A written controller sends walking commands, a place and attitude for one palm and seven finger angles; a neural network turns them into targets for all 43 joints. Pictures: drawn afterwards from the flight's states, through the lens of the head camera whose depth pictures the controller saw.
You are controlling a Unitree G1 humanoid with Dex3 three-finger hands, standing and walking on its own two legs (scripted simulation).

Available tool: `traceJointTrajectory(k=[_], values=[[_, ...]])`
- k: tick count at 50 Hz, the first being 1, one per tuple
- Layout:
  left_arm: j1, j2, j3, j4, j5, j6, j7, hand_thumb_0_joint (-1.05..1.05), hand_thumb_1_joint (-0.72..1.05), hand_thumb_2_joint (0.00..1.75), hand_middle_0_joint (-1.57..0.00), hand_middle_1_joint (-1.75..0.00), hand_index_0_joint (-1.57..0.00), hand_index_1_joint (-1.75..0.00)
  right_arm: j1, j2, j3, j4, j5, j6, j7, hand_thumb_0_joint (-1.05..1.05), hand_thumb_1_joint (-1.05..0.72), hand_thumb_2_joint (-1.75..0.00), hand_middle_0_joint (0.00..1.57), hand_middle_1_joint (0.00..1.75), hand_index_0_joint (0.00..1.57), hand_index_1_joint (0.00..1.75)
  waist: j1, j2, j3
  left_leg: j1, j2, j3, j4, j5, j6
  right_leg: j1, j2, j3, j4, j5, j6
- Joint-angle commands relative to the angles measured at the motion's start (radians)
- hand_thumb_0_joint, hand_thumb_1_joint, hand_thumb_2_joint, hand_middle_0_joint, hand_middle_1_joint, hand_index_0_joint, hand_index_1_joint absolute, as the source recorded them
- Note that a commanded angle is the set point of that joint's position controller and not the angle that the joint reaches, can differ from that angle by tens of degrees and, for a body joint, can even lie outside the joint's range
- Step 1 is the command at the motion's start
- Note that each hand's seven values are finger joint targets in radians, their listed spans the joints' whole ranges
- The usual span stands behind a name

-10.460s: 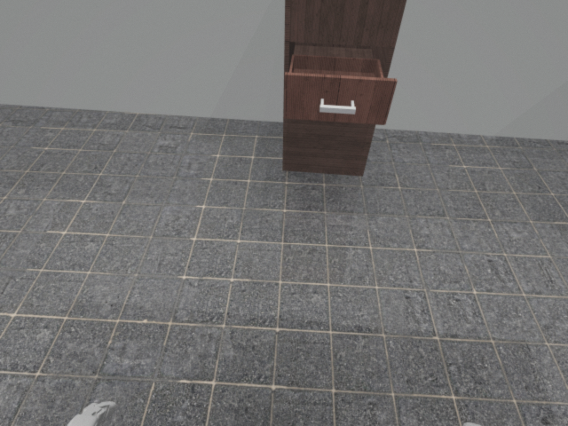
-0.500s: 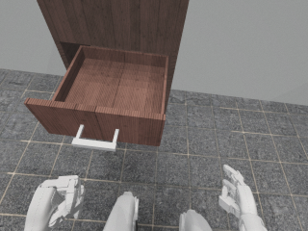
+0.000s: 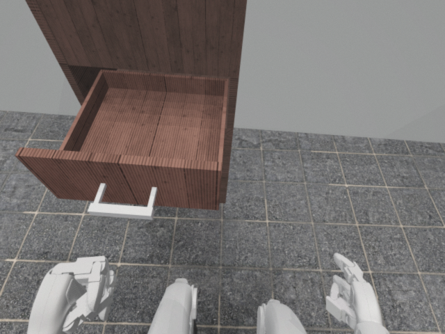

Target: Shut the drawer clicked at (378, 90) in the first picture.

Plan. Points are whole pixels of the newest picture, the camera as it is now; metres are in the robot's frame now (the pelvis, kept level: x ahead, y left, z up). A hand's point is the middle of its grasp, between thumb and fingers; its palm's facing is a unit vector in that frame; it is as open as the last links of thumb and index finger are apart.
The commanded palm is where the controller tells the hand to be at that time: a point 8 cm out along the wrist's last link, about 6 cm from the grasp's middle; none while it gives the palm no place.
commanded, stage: bring the fist close to the handle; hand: left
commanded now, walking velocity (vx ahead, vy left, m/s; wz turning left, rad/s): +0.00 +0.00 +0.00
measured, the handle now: (124, 201) +0.37 +0.23 -0.05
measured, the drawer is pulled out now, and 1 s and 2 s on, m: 0.27 0.27 0.27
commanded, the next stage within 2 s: push the drawer shut in 1.38 s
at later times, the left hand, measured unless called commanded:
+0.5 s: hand (115, 267) +0.23 +0.20 +0.00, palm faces -0.01 -1.00 -0.05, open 3.2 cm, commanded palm +0.20 +0.25 +0.00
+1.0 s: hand (133, 253) +0.26 +0.19 -0.05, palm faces -0.04 -1.00 -0.06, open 3.3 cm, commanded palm +0.25 +0.24 -0.04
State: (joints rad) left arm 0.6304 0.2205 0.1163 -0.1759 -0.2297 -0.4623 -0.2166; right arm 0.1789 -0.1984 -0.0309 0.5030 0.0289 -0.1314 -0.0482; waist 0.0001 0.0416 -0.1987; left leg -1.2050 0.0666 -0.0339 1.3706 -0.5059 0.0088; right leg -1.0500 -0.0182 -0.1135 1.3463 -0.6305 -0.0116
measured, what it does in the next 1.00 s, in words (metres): lowers itself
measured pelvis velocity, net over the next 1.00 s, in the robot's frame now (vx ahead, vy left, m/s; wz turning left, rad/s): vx -0.01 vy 0.00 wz -0.04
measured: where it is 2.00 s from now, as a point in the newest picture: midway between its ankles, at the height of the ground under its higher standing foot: outside the picture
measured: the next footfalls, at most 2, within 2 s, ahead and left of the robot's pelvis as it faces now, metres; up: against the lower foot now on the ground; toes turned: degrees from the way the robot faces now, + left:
none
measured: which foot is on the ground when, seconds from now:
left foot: down 0.00-1.00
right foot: down 0.00-1.00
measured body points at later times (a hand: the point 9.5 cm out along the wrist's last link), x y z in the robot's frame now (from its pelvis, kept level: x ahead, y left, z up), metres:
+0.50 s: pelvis +0.01 -0.01 -0.03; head +0.12 +0.01 +0.41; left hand +0.22 +0.25 +0.01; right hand +0.21 -0.25 -0.11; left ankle +0.08 +0.11 -0.60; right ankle +0.01 -0.12 -0.60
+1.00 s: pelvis -0.01 +0.00 -0.07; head +0.13 +0.03 +0.36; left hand +0.26 +0.24 -0.04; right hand +0.19 -0.24 -0.16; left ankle +0.07 +0.11 -0.60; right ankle +0.01 -0.12 -0.60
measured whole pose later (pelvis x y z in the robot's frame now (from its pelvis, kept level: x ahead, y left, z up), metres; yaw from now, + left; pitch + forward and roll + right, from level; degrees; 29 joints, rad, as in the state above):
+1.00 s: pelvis -0.01 +0.00 -0.07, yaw -2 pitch +28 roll -5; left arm 0.23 0.26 0.18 0.08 -0.24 -0.48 -0.24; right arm 0.12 -0.24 0.00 0.54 0.00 -0.11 -0.03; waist -0.02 0.02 -0.22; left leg -1.55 0.07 -0.03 1.62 -0.57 0.02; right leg -1.40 -0.02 -0.10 1.61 -0.71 -0.01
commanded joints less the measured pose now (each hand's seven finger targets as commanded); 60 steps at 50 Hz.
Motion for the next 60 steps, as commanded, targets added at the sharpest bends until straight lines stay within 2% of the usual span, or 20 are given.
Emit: traceJointTrajectory(k=[1,4,7,11,15,16,21,22,26,32,37,39,43,45,48,50,51,53,57,60], values=[[-0.02,0.118,0.105,-0.164,-0.033,-0.068,-0.016,0.0,0.9,0.9,-1.4,-1.6,-1.4,-1.6,-0.065,-0.123,-0.049,-0.153,0.007,-0.06,-0.02,0.0,-0.9,-0.9,0.2,0.3,0.2,0.3,-0.012,0.001,-0.159,0.226,-0.047,-0.019,-0.193,0.014,0.024,0.034,0.047,0.07,-0.261,0.018,-0.014],[-0.067,0.128,0.152,-0.084,-0.049,-0.076,-0.025,0.0,0.9,0.9,-1.4,-1.6,-1.4,-1.6,-0.069,-0.122,-0.05,-0.128,0.007,-0.06,-0.027,0.0,-0.9,-0.9,0.2,0.3,0.2,0.3,-0.015,-0.017,-0.144,0.185,-0.045,-0.013,-0.154,0.037,0.023,0.024,0.048,0.082,-0.254,0.025,-0.013],[-0.066,0.125,0.164,-0.049,-0.063,-0.087,-0.054,0.0,0.9,0.9,-1.4,-1.6,-1.4,-1.6,-0.076,-0.122,-0.053,-0.112,0.005,-0.069,-0.027,0.0,-0.9,-0.9,0.2,0.3,0.2,0.3,-0.004,0.01,-0.192,0.189,-0.042,-0.007,-0.126,0.101,0.025,0.04,0.048,0.091,-0.235,0.085,-0.015],[-0.099,0.138,0.179,-0.017,-0.082,-0.091,-0.106,0.0,0.9,0.9,-1.4,-1.6,-1.4,-1.6,-0.077,-0.129,-0.056,-0.093,0.005,-0.08,-0.026,0.0,-0.9,-0.9,0.2,0.3,0.2,0.3,-0.01,-0.001,-0.235,0.175,-0.04,-0.002,-0.089,0.16,0.027,0.064,0.041,0.113,-0.22,0.164,-0.01],[-0.127,0.144,0.182,-0.022,-0.092,-0.098,-0.13,0.0,0.9,0.9,-1.4,-1.6,-1.4,-1.6,-0.08,-0.133,-0.06,-0.075,0.0,-0.091,-0.023,0.0,-0.9,-0.9,0.2,0.3,0.2,0.3,-0.002,0.047,-0.278,0.201,-0.039,-0.005,-0.071,0.217,0.028,0.045,0.04,0.103,-0.177,0.238,-0.013],[-0.141,0.15,0.196,-0.015,-0.097,-0.1,-0.128,0.0,0.9,0.9,-1.4,-1.6,-1.4,-1.6,-0.081,-0.133,-0.063,-0.066,0.0,-0.093,-0.022,0.0,-0.9,-0.9,0.2,0.3,0.2,0.3,-0.003,0.021,-0.279,0.198,-0.037,-0.008,-0.066,0.223,0.028,0.041,0.041,0.098,-0.17,0.246,-0.011],[-0.147,0.125,0.188,0.013,-0.094,-0.102,-0.115,0.0,0.9,0.9,-1.4,-1.6,-1.4,-1.6,-0.088,-0.14,-0.069,-0.063,-0.004,-0.087,-0.012,0.0,-0.9,-0.9,0.2,0.3,0.2,0.3,0.003,0.024,-0.294,0.188,-0.038,-0.014,-0.057,0.218,0.026,-0.016,0.047,0.073,-0.125,0.229,-0.013],[-0.156,0.125,0.187,0.04,-0.09,-0.096,-0.11,0.0,0.9,0.9,-1.4,-1.6,-1.4,-1.6,-0.09,-0.141,-0.069,-0.061,-0.005,-0.081,-0.012,0.0,-0.9,-0.9,0.2,0.3,0.2,0.3,-0.003,-0.001,-0.287,0.169,-0.036,-0.019,-0.051,0.21,0.028,-0.031,0.051,0.068,-0.113,0.22,-0.013],[-0.204,0.12,0.158,-0.003,-0.074,-0.11,-0.1,0.0,0.9,0.9,-1.4,-1.6,-1.4,-1.6,-0.085,-0.151,-0.067,-0.069,-0.009,-0.079,-0.005,0.0,-0.9,-0.9,0.2,0.3,0.2,0.3,-0.002,0.038,-0.323,0.191,-0.034,-0.023,-0.043,0.196,0.026,-0.087,0.049,0.055,-0.08,0.197,-0.015],[-0.271,0.129,0.14,0.0,-0.054,-0.107,-0.072,0.0,0.9,0.9,-1.4,-1.6,-1.4,-1.6,-0.08,-0.167,-0.059,-0.079,-0.016,-0.062,-0.002,0.0,-0.9,-0.9,0.2,0.3,0.2,0.3,-0.013,0.023,-0.335,0.162,-0.033,-0.045,-0.028,0.138,0.025,-0.17,0.054,0.039,-0.032,0.144,-0.017],[-0.297,0.144,0.155,0.014,-0.043,-0.093,-0.048,0.0,0.9,0.9,-1.4,-1.6,-1.4,-1.6,-0.079,-0.174,-0.053,-0.093,-0.017,-0.044,0.004,0.0,-0.9,-0.9,0.2,0.3,0.2,0.3,0.002,0.046,-0.358,0.152,-0.035,-0.053,-0.024,0.093,0.018,-0.211,0.052,0.034,-0.002,0.116,-0.021],[-0.323,0.125,0.129,0.021,-0.04,-0.084,-0.043,0.0,0.9,0.9,-1.4,-1.6,-1.4,-1.6,-0.077,-0.179,-0.048,-0.102,-0.018,-0.036,0.007,0.0,-0.9,-0.9,0.2,0.3,0.2,0.3,-0.009,0.041,-0.348,0.142,-0.036,-0.058,-0.023,0.064,0.017,-0.234,0.05,0.033,-0.002,0.102,-0.019],[-0.402,0.132,0.117,0.033,-0.03,-0.081,-0.035,0.0,0.9,0.9,-1.4,-1.6,-1.4,-1.6,-0.065,-0.191,-0.039,-0.102,-0.021,-0.029,0.006,0.0,-0.9,-0.9,0.2,0.3,0.2,0.3,-0.022,0.054,-0.353,0.127,-0.036,-0.066,-0.007,0.021,0.017,-0.282,0.05,0.032,0.016,0.079,-0.02],[-0.417,0.14,0.12,0.032,-0.028,-0.086,-0.031,0.0,0.9,0.9,-1.4,-1.6,-1.4,-1.6,-0.061,-0.195,-0.038,-0.104,-0.023,-0.028,0.007,0.0,-0.9,-0.9,0.2,0.3,0.2,0.3,-0.018,0.062,-0.367,0.126,-0.035,-0.069,-0.001,0.011,0.015,-0.292,0.05,0.033,0.025,0.073,-0.023],[-0.466,0.145,0.122,0.052,-0.024,-0.088,-0.022,0.0,0.9,0.9,-1.4,-1.6,-1.4,-1.6,-0.053,-0.203,-0.036,-0.099,-0.025,-0.023,0.007,0.0,-0.9,-0.9,0.2,0.3,0.2,0.3,-0.027,0.048,-0.385,0.119,-0.034,-0.07,0.021,0.015,0.017,-0.318,0.05,0.032,0.04,0.077,-0.021],[-0.431,0.162,0.147,0.053,-0.026,-0.087,-0.018,0.0,0.9,0.9,-1.4,-1.6,-1.4,-1.6,-0.053,-0.202,-0.037,-0.103,-0.025,-0.016,0.01,0.0,-0.9,-0.9,0.2,0.3,0.2,0.3,-0.002,0.069,-0.406,0.125,-0.034,-0.066,0.018,0.033,0.012,-0.304,0.051,0.035,0.043,0.083,-0.026],[-0.428,0.156,0.139,0.035,-0.03,-0.083,-0.016,0.0,0.9,0.9,-1.4,-1.6,-1.4,-1.6,-0.056,-0.203,-0.036,-0.109,-0.024,-0.014,0.013,0.0,-0.9,-0.9,0.2,0.3,0.2,0.3,-0.003,0.063,-0.421,0.137,-0.034,-0.066,0.016,0.044,0.013,-0.295,0.05,0.036,0.04,0.092,-0.024],[-0.389,0.165,0.151,0.006,-0.03,-0.072,-0.009,0.0,0.9,0.9,-1.4,-1.6,-1.4,-1.6,-0.057,-0.201,-0.038,-0.121,-0.021,-0.006,0.016,0.0,-0.9,-0.9,0.2,0.3,0.2,0.3,0.015,0.086,-0.453,0.168,-0.034,-0.066,0.002,0.074,0.01,-0.275,0.048,0.035,0.041,0.11,-0.026],[-0.36,0.174,0.183,0.045,-0.04,-0.042,0.0,0.0,0.9,0.9,-1.4,-1.6,-1.4,-1.6,-0.059,-0.188,-0.04,-0.112,-0.014,0.017,0.014,0.0,-0.9,-0.9,0.2,0.3,0.2,0.3,0.003,0.009,-0.405,0.094,-0.034,-0.049,0.015,0.072,0.02,-0.224,0.057,0.049,0.01,0.109,-0.021],[-0.401,0.167,0.177,0.068,-0.039,-0.049,-0.006,0.0,0.9,0.9,-1.4,-1.6,-1.4,-1.6,-0.055,-0.188,-0.038,-0.105,-0.012,0.021,0.01,0.0,-0.9,-0.9,0.2,0.3,0.2,0.3,-0.017,0.0,-0.362,0.036,-0.038,-0.031,0.039,0.047,0.024,-0.222,0.056,0.062,-0.002,0.083,-0.017]])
